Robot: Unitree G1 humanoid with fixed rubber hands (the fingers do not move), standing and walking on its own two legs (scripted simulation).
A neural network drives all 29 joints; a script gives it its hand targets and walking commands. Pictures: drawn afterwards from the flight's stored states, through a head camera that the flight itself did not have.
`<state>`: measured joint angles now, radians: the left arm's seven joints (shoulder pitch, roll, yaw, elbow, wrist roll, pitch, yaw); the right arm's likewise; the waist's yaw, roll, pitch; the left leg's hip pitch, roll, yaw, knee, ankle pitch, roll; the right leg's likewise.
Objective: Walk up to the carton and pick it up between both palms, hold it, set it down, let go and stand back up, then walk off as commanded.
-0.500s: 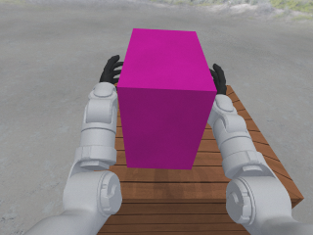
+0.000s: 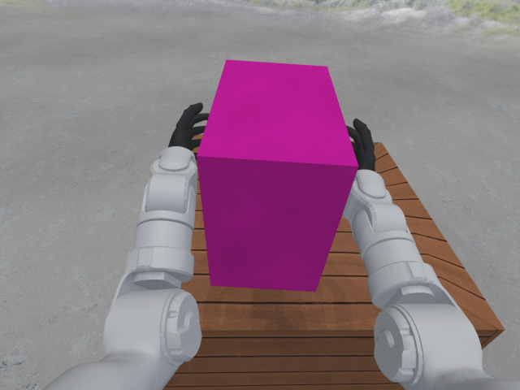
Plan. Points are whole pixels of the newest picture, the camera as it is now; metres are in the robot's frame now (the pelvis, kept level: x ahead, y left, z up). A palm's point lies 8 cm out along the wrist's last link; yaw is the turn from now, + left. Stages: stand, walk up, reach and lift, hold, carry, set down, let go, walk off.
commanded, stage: set down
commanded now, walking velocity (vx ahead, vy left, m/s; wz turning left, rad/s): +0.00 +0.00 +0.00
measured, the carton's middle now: (270, 173) +0.43 +0.01 +0.16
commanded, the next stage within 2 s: none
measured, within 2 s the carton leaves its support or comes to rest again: neither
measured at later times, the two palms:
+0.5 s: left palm (190, 170) +0.42 +0.14 +0.17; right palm (354, 188) +0.40 -0.13 +0.17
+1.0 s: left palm (196, 181) +0.43 +0.14 +0.14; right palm (354, 200) +0.40 -0.13 +0.14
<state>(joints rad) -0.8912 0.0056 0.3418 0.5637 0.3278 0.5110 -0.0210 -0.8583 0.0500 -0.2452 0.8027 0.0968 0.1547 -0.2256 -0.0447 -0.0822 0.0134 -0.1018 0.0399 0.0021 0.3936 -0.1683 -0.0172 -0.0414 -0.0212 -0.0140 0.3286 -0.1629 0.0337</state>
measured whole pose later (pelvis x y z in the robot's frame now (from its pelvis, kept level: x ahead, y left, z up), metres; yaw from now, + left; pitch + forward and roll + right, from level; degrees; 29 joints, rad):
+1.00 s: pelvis +0.02 +0.00 +0.00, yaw +0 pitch -6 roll -1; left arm -0.83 0.01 0.35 0.77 0.33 0.26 -0.04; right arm -0.75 0.14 -0.39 0.80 -0.08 0.03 -0.20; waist -0.04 -0.08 0.05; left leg -0.10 0.04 0.00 0.38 -0.18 -0.02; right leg -0.04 -0.02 -0.01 0.31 -0.17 0.03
